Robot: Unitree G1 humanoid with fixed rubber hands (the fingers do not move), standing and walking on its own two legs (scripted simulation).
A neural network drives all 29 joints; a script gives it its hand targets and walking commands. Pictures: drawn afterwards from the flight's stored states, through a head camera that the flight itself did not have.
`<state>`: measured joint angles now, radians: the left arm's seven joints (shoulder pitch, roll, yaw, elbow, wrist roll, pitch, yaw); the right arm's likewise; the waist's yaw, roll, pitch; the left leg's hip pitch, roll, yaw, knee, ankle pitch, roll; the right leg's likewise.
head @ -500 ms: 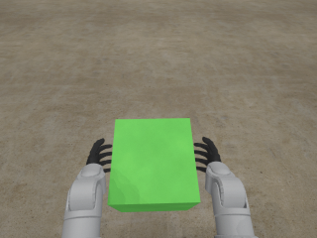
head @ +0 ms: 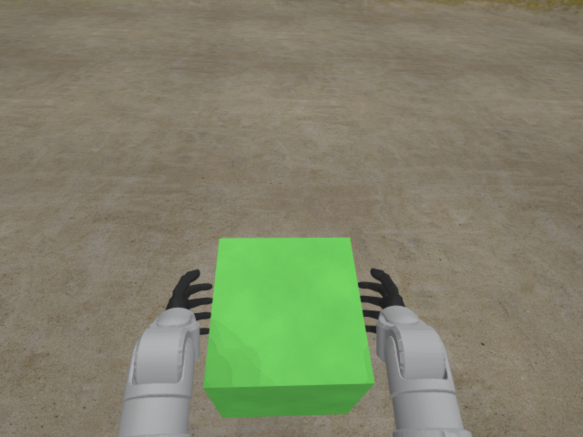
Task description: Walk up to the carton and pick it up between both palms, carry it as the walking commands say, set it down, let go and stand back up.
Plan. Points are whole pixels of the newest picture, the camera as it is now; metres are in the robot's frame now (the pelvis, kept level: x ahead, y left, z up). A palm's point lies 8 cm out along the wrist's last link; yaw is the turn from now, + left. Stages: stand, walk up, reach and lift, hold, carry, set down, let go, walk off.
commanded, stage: carry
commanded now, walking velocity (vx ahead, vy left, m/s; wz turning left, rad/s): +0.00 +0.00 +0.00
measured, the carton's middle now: (285, 329) +0.32 +0.00 -0.04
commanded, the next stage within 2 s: hold in 0.24 s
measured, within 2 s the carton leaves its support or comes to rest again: neither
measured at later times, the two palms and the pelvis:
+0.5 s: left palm (183, 322) +0.28 +0.14 +0.04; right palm (388, 322) +0.28 -0.15 +0.04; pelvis +0.02 +0.00 +0.01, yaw -4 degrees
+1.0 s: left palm (187, 309) +0.33 +0.15 +0.01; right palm (378, 318) +0.30 -0.14 +0.02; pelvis -0.01 +0.06 -0.01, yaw -7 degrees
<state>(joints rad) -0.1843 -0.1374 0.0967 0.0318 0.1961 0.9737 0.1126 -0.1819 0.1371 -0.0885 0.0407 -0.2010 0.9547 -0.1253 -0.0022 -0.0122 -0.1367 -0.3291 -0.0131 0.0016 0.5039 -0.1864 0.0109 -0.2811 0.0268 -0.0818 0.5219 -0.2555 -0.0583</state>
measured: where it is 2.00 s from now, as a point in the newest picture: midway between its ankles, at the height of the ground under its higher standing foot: outside the picture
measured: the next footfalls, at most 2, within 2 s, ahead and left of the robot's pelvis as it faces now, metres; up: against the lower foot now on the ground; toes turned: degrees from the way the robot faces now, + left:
none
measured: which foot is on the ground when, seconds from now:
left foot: down 0.00-1.00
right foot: down 0.00-1.00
